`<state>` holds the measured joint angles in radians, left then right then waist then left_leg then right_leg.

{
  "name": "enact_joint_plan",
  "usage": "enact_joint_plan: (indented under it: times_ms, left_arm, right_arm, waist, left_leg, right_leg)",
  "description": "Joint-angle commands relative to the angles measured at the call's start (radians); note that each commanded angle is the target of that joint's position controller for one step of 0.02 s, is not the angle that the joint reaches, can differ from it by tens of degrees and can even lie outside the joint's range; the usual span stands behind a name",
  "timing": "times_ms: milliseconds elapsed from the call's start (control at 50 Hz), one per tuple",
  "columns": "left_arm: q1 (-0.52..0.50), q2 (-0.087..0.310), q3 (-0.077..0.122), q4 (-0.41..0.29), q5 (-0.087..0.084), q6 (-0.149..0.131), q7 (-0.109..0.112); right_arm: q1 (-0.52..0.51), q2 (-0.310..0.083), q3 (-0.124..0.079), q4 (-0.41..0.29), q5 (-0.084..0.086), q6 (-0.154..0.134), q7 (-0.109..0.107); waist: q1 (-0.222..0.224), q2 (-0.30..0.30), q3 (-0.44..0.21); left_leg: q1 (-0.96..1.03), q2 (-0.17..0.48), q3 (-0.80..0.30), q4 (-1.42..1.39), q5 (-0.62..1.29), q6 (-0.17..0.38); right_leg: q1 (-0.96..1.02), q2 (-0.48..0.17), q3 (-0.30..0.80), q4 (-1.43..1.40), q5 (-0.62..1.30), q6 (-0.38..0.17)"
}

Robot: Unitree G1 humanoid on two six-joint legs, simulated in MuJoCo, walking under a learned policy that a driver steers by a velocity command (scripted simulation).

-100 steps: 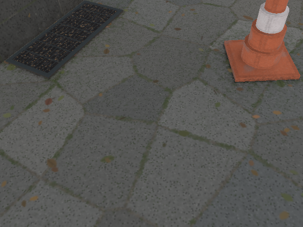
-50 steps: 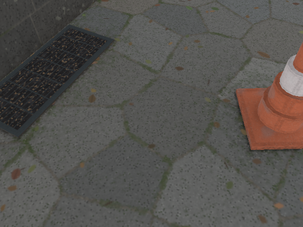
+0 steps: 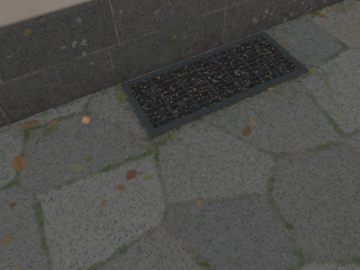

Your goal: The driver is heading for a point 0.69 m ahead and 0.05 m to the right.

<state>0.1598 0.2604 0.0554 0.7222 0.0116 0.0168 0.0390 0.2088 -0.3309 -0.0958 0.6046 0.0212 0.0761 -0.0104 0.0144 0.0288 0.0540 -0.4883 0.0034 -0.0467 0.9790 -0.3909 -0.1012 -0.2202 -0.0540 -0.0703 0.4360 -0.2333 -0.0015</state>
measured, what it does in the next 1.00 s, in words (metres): walks ahead: left foot, then right foot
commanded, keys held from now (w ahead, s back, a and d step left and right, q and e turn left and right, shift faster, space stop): q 0.14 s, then no key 0.14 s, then w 0.72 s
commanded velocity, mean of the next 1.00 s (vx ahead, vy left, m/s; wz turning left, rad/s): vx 0.25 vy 0.00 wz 0.22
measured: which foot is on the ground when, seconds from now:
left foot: up 0.00-0.12, down 0.14-0.66, up 0.68-1.00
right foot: down 0.00-0.14, up 0.16-0.62, down 0.64-1.00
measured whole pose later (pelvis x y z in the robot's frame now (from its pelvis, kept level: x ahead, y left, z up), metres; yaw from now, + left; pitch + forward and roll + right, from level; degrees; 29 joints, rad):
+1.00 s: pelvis +0.19 +0.05 +0.00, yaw +11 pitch +2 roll +0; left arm 0.43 0.27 0.03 0.82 -0.01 -0.07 0.00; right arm 0.09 -0.28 -0.04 0.67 0.02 -0.07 0.04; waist 0.09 0.04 0.03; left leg -0.65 0.07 -0.02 0.63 0.02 -0.02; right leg 0.05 0.02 -0.02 0.21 -0.29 -0.03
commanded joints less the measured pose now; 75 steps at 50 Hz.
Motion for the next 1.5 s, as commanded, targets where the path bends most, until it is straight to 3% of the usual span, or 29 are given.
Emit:
enact_joint_plan:
  times_ms: [20, 100, 140, 160, 180, 200, 240, 300, 380, 560, 600, 640, 660, 680, 700, 720, 780, 920, 1040, 1080, 1120, 1140, 1160, 1180, 1200, 1220, 1240, 1340, 1500]
  left_arm:
    - [-0.005, 0.228, 0.067, -0.055, -0.008, -0.003, -0.006]
    - [-0.024, 0.24, 0.074, -0.046, -0.038, -0.01, -0.019]
    - [0.031, 0.188, 0.062, -0.016, -0.043, -0.018, -0.024]
    - [0.037, 0.118, 0.038, -0.039, 0.008, -0.02, -0.029]
    - [-0.032, 0.115, 0.032, -0.086, 0.018, -0.023, -0.022]
    - [-0.079, 0.17, 0.048, -0.084, -0.001, -0.019, -0.015]
    - [-0.055, 0.171, 0.055, -0.052, -0.014, -0.01, -0.007]
    - [0.008, 0.161, 0.053, -0.026, -0.007, -0.004, -0.012]
    - [-0.057, 0.142, 0.037, -0.047, -0.024, -0.025, -0.033]
    - [-0.062, 0.125, 0.02, -0.049, -0.036, -0.091, -0.064]
    - [-0.003, 0.118, 0.018, -0.027, -0.035, -0.102, -0.067]
    - [0.137, 0.137, 0.028, 0.017, -0.036, -0.107, -0.058]
    - [0.248, 0.191, 0.038, 0.032, -0.028, -0.11, -0.048]
    - [0.3, 0.309, 0.068, 0.039, -0.017, -0.109, -0.054]
    - [0.285, 0.242, 0.051, 0.029, -0.016, -0.115, -0.058]
    - [0.243, 0.196, 0.035, 0.018, -0.018, -0.119, -0.057]
    - [0.17, 0.158, 0.016, -0.003, -0.01, -0.116, -0.054]
    - [0.23, 0.178, 0.018, 0.027, -0.02, -0.101, -0.036]
    - [0.284, 0.205, 0.031, 0.071, -0.038, -0.083, -0.031]
    - [0.279, 0.225, 0.038, 0.075, -0.037, -0.074, -0.028]
    - [0.259, 0.206, 0.027, 0.064, -0.025, -0.065, -0.023]
    - [0.348, 0.093, -0.008, 0.023, -0.009, -0.075, -0.028]
    - [0.389, 0.065, -0.021, 0.041, -0.03, -0.092, -0.03]
    - [0.284, 0.177, 0.013, 0.023, -0.064, -0.101, -0.034]
    - [0.203, 0.187, 0.017, -0.004, -0.071, -0.103, -0.035]
    - [0.164, 0.171, 0.016, -0.011, -0.055, -0.101, -0.032]
    - [0.173, 0.162, 0.023, -0.004, -0.044, -0.089, -0.03]
    - [0.184, 0.099, 0.021, -0.001, -0.04, -0.037, -0.023]
    - [-0.07, 0.058, -0.002, -0.099, -0.034, -0.063, -0.073]
  right_arm:
    - [-0.087, -0.05, -0.001, -0.119, -0.002, -0.019, 0.012]
    - [-0.037, -0.065, -0.014, -0.108, 0.002, -0.008, 0.025]
    - [0.046, -0.102, -0.034, -0.078, -0.001, -0.009, 0.017]
    - [0.08, -0.207, -0.058, -0.09, -0.003, -0.015, 0.0]
    - [0.053, -0.245, -0.054, -0.112, -0.038, -0.035, 0.003]
    - [0.064, -0.181, -0.038, -0.103, -0.048, -0.056, 0.01]
    - [-0.032, -0.125, -0.017, -0.083, -0.031, -0.072, 0.004]
    - [-0.064, -0.085, 0.007, -0.068, -0.022, -0.071, -0.009]
    - [0.005, -0.1, 0.006, -0.024, -0.019, -0.084, -0.012]
    - [0.045, -0.144, -0.002, 0.038, -0.001, -0.115, 0.014]
    - [0.028, -0.134, 0.004, 0.045, 0.006, -0.11, 0.019]
    - [0.02, -0.074, 0.025, 0.05, -0.007, -0.111, 0.022]
    - [-0.014, 0.002, 0.049, 0.032, -0.021, -0.118, 0.026]
    - [-0.019, -0.003, 0.046, -0.022, -0.008, -0.139, 0.02]
    - [-0.035, -0.093, 0.022, -0.017, 0.005, -0.152, 0.015]
    - [-0.025, -0.108, 0.015, -0.009, 0.013, -0.158, 0.02]
    - [-0.038, -0.071, 0.017, 0.01, -0.01, -0.162, 0.03]
    - [-0.179, 0.019, 0.049, -0.02, -0.01, -0.164, 0.043]
    - [-0.275, -0.012, 0.044, -0.051, 0.002, -0.175, 0.072]
    - [-0.213, -0.05, 0.028, -0.039, -0.004, -0.176, 0.069]
    - [0.08, -0.129, -0.014, 0.034, -0.006, -0.171, 0.046]
    - [0.218, -0.236, -0.037, 0.052, -0.038, -0.165, 0.034]
    - [0.24, -0.186, -0.023, 0.064, -0.029, -0.164, 0.038]
    - [0.178, -0.116, -0.002, 0.065, -0.021, -0.162, 0.035]
    - [0.116, -0.086, 0.008, 0.067, -0.017, -0.161, 0.031]
    - [0.059, -0.06, 0.016, 0.075, -0.022, -0.165, 0.032]
    - [0.015, -0.032, 0.021, 0.078, -0.029, -0.175, 0.033]
    - [-0.037, -0.04, 0.007, 0.128, -0.037, -0.21, 0.032]
    - [0.056, -0.112, -0.009, 0.187, -0.023, -0.181, 0.009]
  waist:
    - [0.04, -0.224, -0.111]
    - [0.002, -0.219, -0.116]
    - [-0.032, -0.112, -0.144]
    - [-0.02, 0.162, -0.17]
    - [-0.041, 0.285, -0.188]
    - [-0.091, 0.166, -0.213]
    - [-0.033, 0.092, -0.15]
    - [-0.003, 0.108, -0.169]
    - [-0.056, 0.145, -0.081]
    - [-0.065, 0.085, -0.01]
    - [-0.02, 0.06, -0.025]
    - [0.045, 0.035, -0.067]
    - [0.085, -0.101, -0.096]
    - [0.079, -0.328, -0.097]
    - [0.088, -0.221, -0.047]
    - [0.062, -0.188, -0.007]
    - [0.025, -0.125, 0.017]
    - [0.063, -0.115, 0.022]
    - [0.056, -0.121, 0.054]
    - [0.006, -0.138, -0.004]
    - [-0.151, -0.124, -0.204]
    - [-0.139, 0.084, -0.403]
    - [-0.129, 0.251, -0.537]
    - [-0.141, 0.158, -0.353]
    - [-0.117, 0.109, -0.216]
    - [-0.082, 0.047, -0.133]
    - [-0.044, 0.064, -0.097]
    - [0.01, 0.042, -0.012]
    - [-0.088, -0.018, 0.056]
  left_leg:
    - [0.001, 0.019, 0.068, -0.145, -0.021, 0.009]
    - [0.14, 0.002, 0.112, -0.394, 0.084, 0.072]
    - [0.374, -0.013, 0.072, -0.603, 0.328, 0.142]
    - [0.576, 0.217, -0.245, -0.615, 0.69, 0.228]
    - [0.521, 0.416, -0.453, -0.595, 0.872, 0.448]
    - [0.485, 0.38, -0.392, -0.62, 0.778, 0.47]
    - [0.425, 0.253, -0.239, -0.619, 0.607, 0.351]
    - [0.373, 0.198, -0.172, -0.645, 0.552, 0.329]
    - [0.393, 0.206, -0.278, -0.785, -0.062, 0.329]
    - [0.305, 0.23, -0.303, -0.793, -0.104, 0.339]
    - [0.233, 0.203, -0.272, -0.746, -0.109, 0.315]
    - [0.108, 0.14, -0.216, -0.62, -0.098, 0.265]
    - [-0.013, 0.048, -0.104, -0.355, -0.069, 0.199]
    - [-0.261, -0.052, 0.033, -0.068, -0.155, 0.143]
    - [-0.359, -0.005, -0.036, 0.098, -0.182, 0.139]
    - [-0.407, 0.031, -0.053, 0.152, -0.082, 0.148]
    - [-0.363, 0.093, -0.032, 0.096, 0.117, 0.136]
    - [-0.194, 0.062, 0.055, -0.276, 0.407, 0.072]
    - [-0.125, 0.036, 0.044, -0.452, 0.403, 0.129]
    - [0.002, -0.001, 0.065, -0.467, 0.331, 0.164]
    - [0.455, 0.017, 0.048, -0.465, 0.346, 0.226]
    - [0.889, 0.304, -0.329, -0.439, 0.252, 0.344]
    - [0.959, 0.424, -0.685, -0.618, 0.052, 0.414]
    - [0.818, 0.386, -0.577, -0.669, -0.037, 0.359]
    - [0.669, 0.352, -0.425, -0.69, 0.002, 0.327]
    - [0.524, 0.313, -0.324, -0.728, 0.096, 0.311]
    - [0.432, 0.274, -0.235, -0.761, 0.166, 0.297]
    - [0.284, 0.249, -0.013, -0.871, 0.339, 0.306]
    - [0.454, 0.25, 0.186, -0.865, 0.464, 0.276]
  right_leg:
    - [0.157, -0.242, 0.133, -0.095, 0.423, -0.214]
    - [0.139, -0.259, 0.098, -0.022, 0.419, -0.176]
    - [0.009, -0.198, 0.003, 0.143, 0.265, -0.068]
    - [-0.259, -0.091, -0.083, 0.427, -0.142, 0.032]
    - [-0.436, 0.027, 0.003, 0.649, -0.458, 0.082]
    - [-0.429, 0.003, 0.096, 0.756, -0.439, 0.082]
    - [-0.416, -0.023, 0.119, 0.727, -0.289, 0.07]
    - [-0.325, -0.001, 0.093, 0.694, -0.132, 0.09]
    - [-0.364, -0.003, 0.082, 0.451, -0.07, 0.064]
    - [-0.205, 0.012, 0.055, 0.15, -0.068, -0.012]
    - [-0.061, 0.035, 0.028, 0.057, 0.011, -0.034]
    - [0.162, 0.019, 0.062, 0.023, -0.001, -0.055]
    - [0.283, -0.138, 0.275, -0.071, -0.102, -0.108]
    - [0.37, -0.328, 0.661, -0.215, -0.36, -0.252]
    - [0.341, -0.355, 0.742, -0.252, -0.483, -0.296]
    - [0.33, -0.317, 0.667, -0.25, -0.471, -0.269]
    - [0.245, -0.218, 0.445, -0.278, -0.168, -0.21]
    - [0.152, -0.121, 0.167, -0.311, 0.241, -0.185]
    - [0.255, -0.202, 0.167, -0.269, 0.324, -0.167]
    - [0.295, -0.203, 0.163, -0.159, 0.596, -0.147]
    - [0.137, -0.127, 0.119, 0.203, 0.692, -0.097]
    - [-0.234, -0.004, 0.077, 0.607, 0.266, -0.036]
    - [-0.397, 0.101, 0.193, 0.825, -0.328, -0.017]
    - [-0.494, 0.041, 0.232, 0.897, -0.293, -0.023]
    - [-0.514, -0.009, 0.189, 0.878, -0.209, -0.029]
    - [-0.483, -0.044, 0.176, 0.824, -0.137, -0.025]
    - [-0.43, -0.076, 0.184, 0.776, -0.082, -0.023]
    - [-0.411, -0.097, 0.197, 0.696, 0.046, 0.011]
    - [-0.467, -0.069, 0.087, 0.272, 0.307, -0.012]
